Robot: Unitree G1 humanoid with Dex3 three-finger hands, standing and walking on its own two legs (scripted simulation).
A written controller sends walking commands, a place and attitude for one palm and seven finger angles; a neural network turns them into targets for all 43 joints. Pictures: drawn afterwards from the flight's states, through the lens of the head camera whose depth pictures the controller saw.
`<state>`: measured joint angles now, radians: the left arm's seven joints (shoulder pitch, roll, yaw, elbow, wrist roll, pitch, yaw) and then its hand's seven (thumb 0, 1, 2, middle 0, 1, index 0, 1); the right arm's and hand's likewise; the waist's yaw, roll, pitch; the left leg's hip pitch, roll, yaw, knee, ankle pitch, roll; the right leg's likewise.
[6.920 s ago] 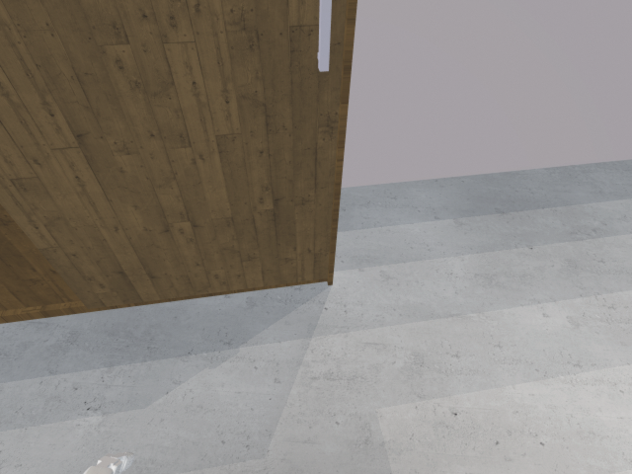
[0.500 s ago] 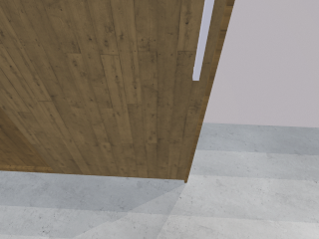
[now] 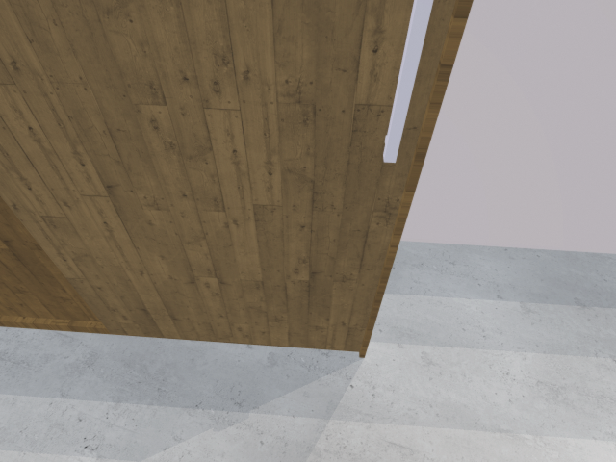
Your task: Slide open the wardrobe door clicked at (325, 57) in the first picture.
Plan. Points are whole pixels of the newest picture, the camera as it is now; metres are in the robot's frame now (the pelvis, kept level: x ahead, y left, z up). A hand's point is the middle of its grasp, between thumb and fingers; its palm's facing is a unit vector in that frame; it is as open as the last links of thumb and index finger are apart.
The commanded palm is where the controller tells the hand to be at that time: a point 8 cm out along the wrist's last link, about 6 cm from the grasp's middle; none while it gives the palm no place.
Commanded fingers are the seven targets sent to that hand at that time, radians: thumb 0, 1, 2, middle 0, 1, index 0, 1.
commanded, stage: look again from close up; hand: right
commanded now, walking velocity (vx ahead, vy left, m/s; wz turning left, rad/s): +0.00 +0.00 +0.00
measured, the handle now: (402, 84) +0.58 -0.09 +0.22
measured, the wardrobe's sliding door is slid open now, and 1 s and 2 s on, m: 0.00 0.00 0.00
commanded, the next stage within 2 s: shuffle to correct the standing spot in 1.72 s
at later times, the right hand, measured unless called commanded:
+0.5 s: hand out of the picture +0.02 -0.19 -0.17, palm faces -0.01 +0.97 -0.24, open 7.4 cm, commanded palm none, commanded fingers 0.00 -0.90 -0.90 0.20 0.30 0.20 0.30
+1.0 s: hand out of the picture +0.02 -0.19 -0.17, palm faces -0.01 +0.97 -0.23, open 7.4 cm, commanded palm none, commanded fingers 0.00 -0.90 -0.90 0.20 0.30 0.20 0.30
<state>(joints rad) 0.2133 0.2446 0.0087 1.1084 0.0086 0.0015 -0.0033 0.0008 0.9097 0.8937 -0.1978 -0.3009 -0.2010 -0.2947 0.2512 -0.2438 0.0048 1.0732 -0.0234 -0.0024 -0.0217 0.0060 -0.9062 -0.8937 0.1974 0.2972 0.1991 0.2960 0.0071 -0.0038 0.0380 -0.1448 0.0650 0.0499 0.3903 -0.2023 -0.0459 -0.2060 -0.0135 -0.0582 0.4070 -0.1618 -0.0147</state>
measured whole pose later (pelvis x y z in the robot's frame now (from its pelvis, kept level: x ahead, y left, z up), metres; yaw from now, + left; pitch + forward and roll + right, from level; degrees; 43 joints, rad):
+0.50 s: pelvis +0.01 +0.00 +0.00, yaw +0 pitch -2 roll +0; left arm 0.22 0.22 0.00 1.12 0.01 0.00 0.00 0.00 0.91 0.89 -0.20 -0.30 -0.20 -0.29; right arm 0.27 -0.21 0.01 1.09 -0.02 0.00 -0.02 0.01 -0.91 -0.89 0.20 0.30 0.20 0.30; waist 0.00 0.00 0.03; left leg -0.14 0.06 0.05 0.38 -0.21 -0.04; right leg -0.20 -0.02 -0.06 0.40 -0.17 -0.01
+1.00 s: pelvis +0.01 +0.00 +0.00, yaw +0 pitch -2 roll +0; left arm 0.23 0.20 0.00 1.12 0.01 0.00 0.01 0.00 0.91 0.89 -0.20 -0.30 -0.20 -0.29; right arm 0.27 -0.20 0.00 1.10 -0.02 0.00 -0.02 0.01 -0.91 -0.89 0.20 0.30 0.20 0.30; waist 0.00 0.00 0.04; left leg -0.14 0.06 0.04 0.39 -0.22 -0.04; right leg -0.19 -0.02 -0.06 0.40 -0.18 -0.01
